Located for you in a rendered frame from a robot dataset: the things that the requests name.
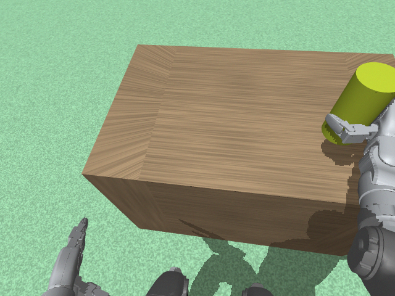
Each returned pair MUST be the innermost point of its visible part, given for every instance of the left robot hand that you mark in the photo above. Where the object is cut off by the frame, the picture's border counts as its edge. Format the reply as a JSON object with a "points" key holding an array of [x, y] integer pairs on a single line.
{"points": [[66, 269]]}

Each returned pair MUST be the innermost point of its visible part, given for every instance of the can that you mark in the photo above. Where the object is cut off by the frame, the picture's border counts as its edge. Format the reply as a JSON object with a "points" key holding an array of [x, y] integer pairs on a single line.
{"points": [[369, 91]]}

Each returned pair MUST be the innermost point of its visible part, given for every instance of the right robot arm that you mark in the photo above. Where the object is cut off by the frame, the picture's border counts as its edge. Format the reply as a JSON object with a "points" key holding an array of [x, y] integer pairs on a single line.
{"points": [[372, 254]]}

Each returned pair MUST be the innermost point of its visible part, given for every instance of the right robot hand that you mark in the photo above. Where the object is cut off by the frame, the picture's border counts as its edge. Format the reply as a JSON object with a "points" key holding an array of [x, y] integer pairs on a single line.
{"points": [[382, 125]]}

